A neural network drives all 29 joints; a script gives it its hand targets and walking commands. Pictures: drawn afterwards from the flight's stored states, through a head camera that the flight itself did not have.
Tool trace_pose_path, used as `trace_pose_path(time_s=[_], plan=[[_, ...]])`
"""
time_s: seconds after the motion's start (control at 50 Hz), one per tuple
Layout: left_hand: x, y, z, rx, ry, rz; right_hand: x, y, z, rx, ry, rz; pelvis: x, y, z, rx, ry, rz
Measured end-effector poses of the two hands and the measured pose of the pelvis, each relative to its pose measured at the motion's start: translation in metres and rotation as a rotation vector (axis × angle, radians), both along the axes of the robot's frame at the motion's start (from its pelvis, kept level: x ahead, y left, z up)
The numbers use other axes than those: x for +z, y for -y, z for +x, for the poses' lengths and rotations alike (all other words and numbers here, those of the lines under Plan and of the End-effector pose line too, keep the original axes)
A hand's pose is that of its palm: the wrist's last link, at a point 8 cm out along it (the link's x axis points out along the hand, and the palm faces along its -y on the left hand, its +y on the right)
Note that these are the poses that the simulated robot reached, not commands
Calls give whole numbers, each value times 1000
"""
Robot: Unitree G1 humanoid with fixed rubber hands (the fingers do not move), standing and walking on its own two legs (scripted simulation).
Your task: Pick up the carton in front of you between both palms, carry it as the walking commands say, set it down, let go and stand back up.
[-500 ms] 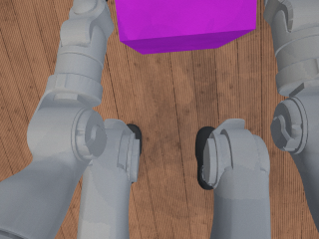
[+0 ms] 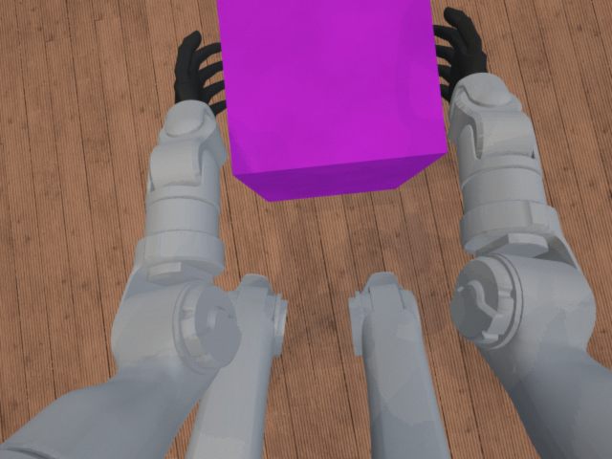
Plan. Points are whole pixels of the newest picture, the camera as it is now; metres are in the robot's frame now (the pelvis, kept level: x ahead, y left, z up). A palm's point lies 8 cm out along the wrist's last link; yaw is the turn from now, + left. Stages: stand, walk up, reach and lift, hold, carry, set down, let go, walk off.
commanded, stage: reach and lift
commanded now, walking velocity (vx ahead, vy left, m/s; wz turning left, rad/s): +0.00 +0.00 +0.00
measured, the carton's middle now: (326, 109) +0.54 -0.03 -0.14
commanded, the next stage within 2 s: none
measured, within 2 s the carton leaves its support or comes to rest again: neither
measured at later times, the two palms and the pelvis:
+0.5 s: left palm (108, 65) +0.48 +0.13 +0.09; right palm (538, 48) +0.48 -0.17 +0.08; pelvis +0.05 +0.00 +0.13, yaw -1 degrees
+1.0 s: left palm out of the picture +0.44 +0.14 +0.24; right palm out of the picture +0.42 -0.16 +0.24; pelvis +0.09 +0.00 +0.26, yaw -2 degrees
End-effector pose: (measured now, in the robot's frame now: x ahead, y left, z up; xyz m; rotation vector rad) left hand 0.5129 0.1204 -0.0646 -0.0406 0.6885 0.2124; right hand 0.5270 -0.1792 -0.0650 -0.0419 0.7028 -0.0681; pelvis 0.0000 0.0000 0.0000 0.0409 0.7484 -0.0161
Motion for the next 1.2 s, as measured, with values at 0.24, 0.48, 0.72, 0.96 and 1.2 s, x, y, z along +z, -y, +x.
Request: trace_pose_path(time_s=[0.24, 0.48, 0.72, 0.96, 1.2], plan=[[68, -2, -8, -19, 10, 4, 62, -2, -18, -35, 8, 23, 53, -1, 19, -5, 10, -6], [149, -9, -32, -29, 3, -2, 143, -8, -46, -58, 0, 29, 121, -1, 45, -11, 104, -18], [222, -13, -54, -44, 10, -10, 216, -13, -73, -84, 6, 35, 187, -3, 65, -11, 238, -32], [294, -17, -74, -62, 10, -5, 288, -17, -99, -100, 6, 36, 249, -5, 90, -16, 410, -41], [362, -22, -92, -96, 29, 11, 357, -22, -122, -111, 25, 25, 293, -5, 111, -20, 618, -51]])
